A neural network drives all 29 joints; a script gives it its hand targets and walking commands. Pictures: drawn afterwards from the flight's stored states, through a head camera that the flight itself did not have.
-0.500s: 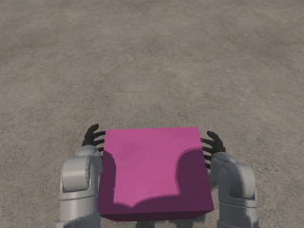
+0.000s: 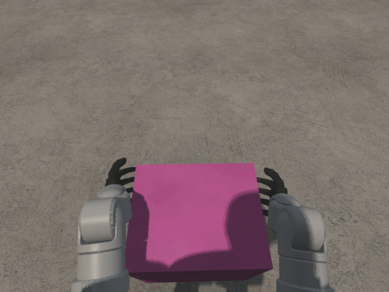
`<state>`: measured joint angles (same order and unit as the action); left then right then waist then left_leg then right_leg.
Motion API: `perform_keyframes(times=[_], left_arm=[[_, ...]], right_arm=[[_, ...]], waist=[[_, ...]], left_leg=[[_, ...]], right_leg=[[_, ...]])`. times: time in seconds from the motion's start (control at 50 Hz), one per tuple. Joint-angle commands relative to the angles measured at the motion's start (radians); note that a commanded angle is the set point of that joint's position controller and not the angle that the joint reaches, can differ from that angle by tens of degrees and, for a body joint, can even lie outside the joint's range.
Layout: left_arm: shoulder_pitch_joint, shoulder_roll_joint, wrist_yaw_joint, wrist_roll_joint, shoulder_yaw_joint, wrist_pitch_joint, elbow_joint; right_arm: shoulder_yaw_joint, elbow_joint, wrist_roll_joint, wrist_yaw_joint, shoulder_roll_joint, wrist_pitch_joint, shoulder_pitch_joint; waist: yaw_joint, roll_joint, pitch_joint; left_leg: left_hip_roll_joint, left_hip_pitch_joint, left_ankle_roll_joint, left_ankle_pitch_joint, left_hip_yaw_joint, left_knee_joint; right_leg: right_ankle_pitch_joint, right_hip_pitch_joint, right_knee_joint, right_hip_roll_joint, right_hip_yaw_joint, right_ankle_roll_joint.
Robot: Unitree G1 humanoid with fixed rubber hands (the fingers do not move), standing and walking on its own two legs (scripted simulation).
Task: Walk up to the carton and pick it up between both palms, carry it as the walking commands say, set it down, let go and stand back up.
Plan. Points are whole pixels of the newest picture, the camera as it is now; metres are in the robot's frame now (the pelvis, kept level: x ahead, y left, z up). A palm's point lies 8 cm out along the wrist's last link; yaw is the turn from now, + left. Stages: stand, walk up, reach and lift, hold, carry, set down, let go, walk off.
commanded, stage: carry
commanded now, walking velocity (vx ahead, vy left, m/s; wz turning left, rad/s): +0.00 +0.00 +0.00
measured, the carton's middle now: (195, 228) +0.25 +0.01 -0.02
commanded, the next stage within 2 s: hold in 1.58 s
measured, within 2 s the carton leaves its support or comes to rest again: neither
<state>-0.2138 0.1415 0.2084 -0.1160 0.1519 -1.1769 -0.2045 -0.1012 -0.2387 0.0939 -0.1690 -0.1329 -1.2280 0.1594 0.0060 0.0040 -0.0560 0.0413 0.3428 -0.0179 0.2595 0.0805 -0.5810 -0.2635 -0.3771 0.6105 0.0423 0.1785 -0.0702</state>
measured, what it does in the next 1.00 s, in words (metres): stands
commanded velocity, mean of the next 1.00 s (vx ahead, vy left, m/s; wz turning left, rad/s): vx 0.00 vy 0.00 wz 0.00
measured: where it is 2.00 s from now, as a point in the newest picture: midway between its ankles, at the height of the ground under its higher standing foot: outside the picture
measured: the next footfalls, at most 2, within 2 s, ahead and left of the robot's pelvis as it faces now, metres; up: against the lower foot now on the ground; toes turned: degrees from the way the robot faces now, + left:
none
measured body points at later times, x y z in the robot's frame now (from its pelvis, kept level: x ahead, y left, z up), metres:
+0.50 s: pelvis +0.01 +0.00 +0.00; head +0.00 -0.01 +0.45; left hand +0.29 +0.16 +0.07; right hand +0.28 -0.15 +0.05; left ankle +0.03 +0.13 -0.73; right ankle +0.04 -0.07 -0.73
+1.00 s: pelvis +0.02 +0.00 +0.00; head +0.01 +0.00 +0.45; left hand +0.31 +0.16 +0.07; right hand +0.29 -0.15 +0.05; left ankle +0.03 +0.13 -0.73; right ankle +0.04 -0.07 -0.73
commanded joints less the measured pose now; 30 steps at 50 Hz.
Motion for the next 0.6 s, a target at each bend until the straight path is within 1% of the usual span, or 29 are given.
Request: perform_keyframes(times=[0.0,0.02,0.04,0.06,0.08,0.1,0.12,0.14,0.16,0.18,0.22,0.24,0.26,0.28,0.3,0.32,0.34,0.36,0.38,0.4,0.42,0.44,0.46,0.48,0.5,0.52,0.54,0.56,0.58], left_arm=[[-0.543,0.993,-0.418,0.458,-0.708,-0.029,-0.092],[-0.562,1.011,-0.42,0.471,-0.72,-0.026,-0.096],[-0.567,1.009,-0.421,0.472,-0.719,-0.025,-0.107],[-0.539,1.011,-0.42,0.465,-0.711,-0.029,-0.081],[-0.554,1.011,-0.418,0.466,-0.711,-0.028,-0.081],[-0.535,1.006,-0.417,0.459,-0.71,-0.027,-0.083],[-0.528,1.01,-0.419,0.459,-0.704,-0.027,-0.081],[-0.562,1.016,-0.416,0.469,-0.718,-0.024,-0.104],[-0.551,1.002,-0.414,0.465,-0.717,-0.022,-0.111],[-0.534,1.003,-0.415,0.455,-0.701,-0.03,-0.094],[-0.531,1.008,-0.417,0.455,-0.699,-0.031,-0.08],[-0.546,1.014,-0.418,0.466,-0.713,-0.029,-0.082],[-0.554,1.018,-0.419,0.473,-0.716,-0.025,-0.091],[-0.565,1.018,-0.416,0.468,-0.712,-0.026,-0.099],[-0.545,1.01,-0.414,0.457,-0.705,-0.029,-0.076],[-0.55,1.012,-0.415,0.465,-0.712,-0.028,-0.082],[-0.552,1.016,-0.415,0.462,-0.709,-0.029,-0.067],[-0.553,1.021,-0.415,0.46,-0.705,-0.028,-0.069],[-0.564,1.029,-0.414,0.468,-0.716,-0.027,-0.071],[-0.574,1.021,-0.415,0.467,-0.71,-0.021,-0.09],[-0.557,1.024,-0.417,0.467,-0.707,-0.026,-0.069],[-0.567,1.016,-0.417,0.463,-0.704,-0.022,-0.074],[-0.554,1.022,-0.416,0.46,-0.702,-0.025,-0.06],[-0.549,1.012,-0.415,0.459,-0.701,-0.022,-0.063],[-0.57,1.026,-0.416,0.469,-0.711,-0.019,-0.079],[-0.556,1.022,-0.415,0.454,-0.695,-0.017,-0.052],[-0.539,1.015,-0.415,0.445,-0.686,-0.02,-0.019],[-0.531,1.009,-0.415,0.452,-0.691,-0.018,-0.048],[-0.544,1.012,-0.413,0.449,-0.69,-0.013,-0.042]], right_arm=[[0.718,-0.159,-0.434,0.328,-0.989,0.044,0.701],[0.722,-0.185,-0.438,0.327,-0.989,0.048,0.728],[0.726,-0.192,-0.439,0.327,-0.994,0.05,0.732],[0.728,-0.193,-0.442,0.325,-0.985,0.046,0.734],[0.724,-0.187,-0.445,0.326,-0.987,0.048,0.74],[0.722,-0.185,-0.438,0.326,-0.986,0.046,0.723],[0.731,-0.202,-0.448,0.325,-0.992,0.05,0.749],[0.723,-0.198,-0.448,0.327,-0.996,0.047,0.748],[0.727,-0.194,-0.444,0.328,-0.988,0.049,0.718],[0.722,-0.177,-0.44,0.327,-0.993,0.041,0.713],[0.727,-0.178,-0.443,0.327,-0.994,0.043,0.727],[0.725,-0.193,-0.447,0.325,-0.994,0.045,0.742],[0.723,-0.195,-0.447,0.325,-0.986,0.053,0.74],[0.723,-0.19,-0.449,0.328,-0.999,0.049,0.757],[0.714,-0.176,-0.446,0.329,-0.988,0.045,0.747],[0.716,-0.174,-0.446,0.33,-0.989,0.047,0.729],[0.709,-0.161,-0.442,0.331,-0.991,0.045,0.731],[0.716,-0.184,-0.447,0.328,-0.998,0.048,0.766],[0.715,-0.191,-0.447,0.327,-0.996,0.049,0.767],[0.718,-0.191,-0.446,0.328,-0.991,0.052,0.762],[0.713,-0.177,-0.444,0.326,-0.992,0.05,0.748],[0.711,-0.167,-0.439,0.327,-0.993,0.053,0.746],[0.703,-0.165,-0.433,0.326,-0.992,0.051,0.748],[0.707,-0.152,-0.438,0.326,-0.997,0.05,0.735],[0.715,-0.188,-0.444,0.327,-0.991,0.055,0.756],[0.707,-0.182,-0.44,0.327,-0.992,0.058,0.78],[0.697,-0.154,-0.433,0.326,-0.976,0.06,0.759],[0.709,-0.17,-0.438,0.326,-0.985,0.06,0.753],[0.698,-0.161,-0.433,0.326,-0.983,0.061,0.751]], waist=[[0.002,-0.043,-0.348],[0.0,-0.028,-0.349],[-0.001,-0.04,-0.358],[0.0,-0.039,-0.358],[0.0,-0.015,-0.353],[0.002,-0.02,-0.353],[0.003,-0.034,-0.377],[0.003,-0.011,-0.369],[0.002,-0.014,-0.382],[0.004,-0.03,-0.364],[0.003,-0.063,-0.352],[-0.001,-0.042,-0.364],[0.002,-0.013,-0.373],[0.003,-0.023,-0.36],[0.003,0.009,-0.363],[0.004,0.012,-0.369],[0.004,-0.013,-0.334],[0.003,-0.028,-0.367],[0.002,-0.011,-0.351],[0.003,-0.018,-0.365],[0.003,-0.006,-0.351],[0.002,-0.03,-0.357],[0.004,-0.011,-0.364],[0.003,-0.029,-0.359],[0.003,-0.018,-0.362],[0.001,-0.025,-0.359],[0.005,0.01,-0.35],[0.003,-0.019,-0.352],[0.002,-0.003,-0.353]], left_leg=[[0.082,-0.085,0.031,-0.132,-0.064,0.073],[0.079,-0.095,0.033,-0.145,-0.068,0.078],[0.085,-0.096,0.029,-0.149,-0.067,0.077],[0.079,-0.093,0.028,-0.153,-0.065,0.067],[0.082,-0.094,0.029,-0.162,-0.064,0.073],[0.087,-0.098,0.028,-0.194,-0.07,0.073],[0.087,-0.099,0.025,-0.208,-0.06,0.056],[0.082,-0.09,0.025,-0.199,-0.054,0.059],[0.085,-0.104,0.024,-0.202,-0.056,0.058],[0.079,-0.072,0.023,-0.153,-0.059,0.056],[0.063,-0.079,0.022,-0.104,-0.047,0.051],[0.071,-0.103,0.027,-0.136,-0.052,0.074],[0.073,-0.106,0.026,-0.161,-0.054,0.059],[0.075,-0.108,0.023,-0.156,-0.051,0.064],[0.083,-0.113,0.027,-0.181,-0.058,0.071],[0.083,-0.11,0.029,-0.184,-0.06,0.073],[0.079,-0.09,0.023,-0.156,-0.055,0.074],[0.084,-0.112,0.025,-0.153,-0.056,0.073],[0.08,-0.11,0.027,-0.164,-0.057,0.084],[0.088,-0.116,0.026,-0.171,-0.053,0.076],[0.077,-0.103,0.025,-0.144,-0.052,0.084],[0.083,-0.107,0.026,-0.147,-0.06,0.082],[0.081,-0.099,0.023,-0.152,-0.053,0.077],[0.078,-0.094,0.02,-0.134,-0.045,0.077],[0.069,-0.1,0.024,-0.127,-0.045,0.072],[0.075,-0.101,0.028,-0.13,-0.052,0.087],[0.079,-0.113,0.022,-0.148,-0.049,0.087],[0.081,-0.112,0.021,-0.142,-0.05,0.086],[0.082,-0.111,0.026,-0.157,-0.052,0.092]], right_leg=[[0.079,0.176,-0.18,0.164,-0.169,0.028],[0.093,0.172,-0.174,0.163,-0.166,0.024],[0.083,0.177,-0.177,0.159,-0.159,0.025],[0.112,0.188,-0.178,0.161,-0.163,0.028],[0.131,0.188,-0.167,0.164,-0.157,0.024],[0.148,0.185,-0.157,0.157,-0.149,0.027],[0.201,0.213,-0.156,0.16,-0.148,0.032],[0.213,0.216,-0.145,0.163,-0.154,0.028],[0.216,0.215,-0.139,0.161,-0.151,0.025],[0.173,0.217,-0.162,0.169,-0.16,0.027],[0.201,0.213,-0.193,0.188,-0.187,0.03],[0.167,0.204,-0.169,0.176,-0.163,0.016],[0.188,0.204,-0.164,0.167,-0.158,0.021],[0.185,0.202,-0.173,0.169,-0.159,0.028],[0.142,0.187,-0.154,0.159,-0.147,0.021],[0.14,0.2,-0.167,0.159,-0.158,0.026],[0.132,0.181,-0.181,0.163,-0.16,0.033],[0.134,0.198,-0.184,0.159,-0.159,0.029],[0.104,0.181,-0.177,0.152,-0.148,0.022],[0.147,0.202,-0.179,0.154,-0.157,0.024],[0.13,0.195,-0.183,0.156,-0.156,0.026],[0.126,0.199,-0.188,0.158,-0.16,0.024],[0.154,0.209,-0.186,0.162,-0.165,0.027],[0.168,0.215,-0.189,0.169,-0.168,0.03],[0.166,0.206,-0.19,0.17,-0.172,0.025],[0.113,0.198,-0.189,0.162,-0.158,0.019],[0.128,0.191,-0.191,0.161,-0.168,0.026],[0.133,0.193,-0.197,0.161,-0.164,0.03],[0.121,0.196,-0.182,0.155,-0.153,0.027]])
